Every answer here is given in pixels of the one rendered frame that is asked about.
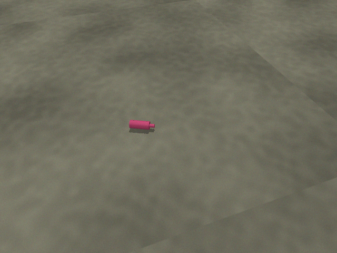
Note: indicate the bottle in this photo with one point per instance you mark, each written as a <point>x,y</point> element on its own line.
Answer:
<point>136,124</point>

